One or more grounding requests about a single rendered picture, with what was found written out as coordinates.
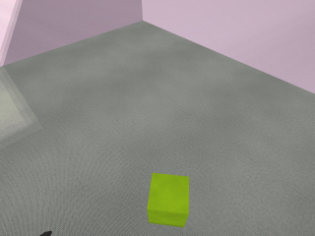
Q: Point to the carton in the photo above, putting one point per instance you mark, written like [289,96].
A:
[168,202]

